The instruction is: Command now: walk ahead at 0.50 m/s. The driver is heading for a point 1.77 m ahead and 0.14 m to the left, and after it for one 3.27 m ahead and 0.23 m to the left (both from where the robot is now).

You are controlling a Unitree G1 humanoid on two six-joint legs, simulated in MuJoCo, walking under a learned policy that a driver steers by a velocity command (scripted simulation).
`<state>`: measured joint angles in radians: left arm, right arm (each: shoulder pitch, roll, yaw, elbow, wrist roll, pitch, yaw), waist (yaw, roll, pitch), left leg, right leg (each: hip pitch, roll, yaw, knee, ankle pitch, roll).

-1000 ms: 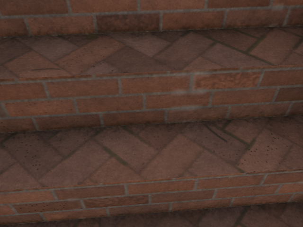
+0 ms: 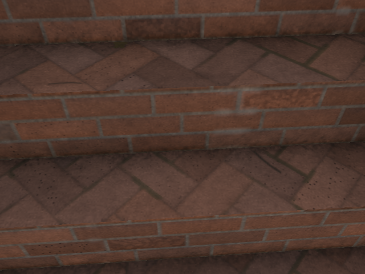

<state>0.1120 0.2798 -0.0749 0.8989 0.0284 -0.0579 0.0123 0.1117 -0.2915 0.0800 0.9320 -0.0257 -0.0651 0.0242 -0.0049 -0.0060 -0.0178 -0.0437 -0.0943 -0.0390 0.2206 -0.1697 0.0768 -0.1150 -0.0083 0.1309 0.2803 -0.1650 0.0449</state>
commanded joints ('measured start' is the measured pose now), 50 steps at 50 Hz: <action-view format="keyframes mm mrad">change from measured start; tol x2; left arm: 1 -55 115 26 -57 -1 -14 3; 44 -52 106 33 -32 -2 -17 3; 50 -2 121 43 0 -6 -12 1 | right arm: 1 -51 -125 -27 -55 1 -12 -3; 44 -46 -115 -27 -43 1 -10 -9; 50 6 -133 -41 -14 7 -2 -4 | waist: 1 0 3 -45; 50 0 2 -38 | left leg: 1 51 145 -99 -9 259 -39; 12 48 142 -100 -9 240 -39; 17 59 148 -100 -7 285 -40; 22 52 145 -100 -10 251 -40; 37 54 148 -100 -10 274 -39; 42 49 146 -100 -11 250 -40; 44 47 148 -101 -12 263 -40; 47 58 147 -90 14 336 -40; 50 47 140 -84 28 307 -37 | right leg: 1 -36 -47 19 -17 167 -2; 41 -32 -47 12 -31 164 -4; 47 -27 -48 9 -12 218 -7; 50 -34 -44 4 2 207 -12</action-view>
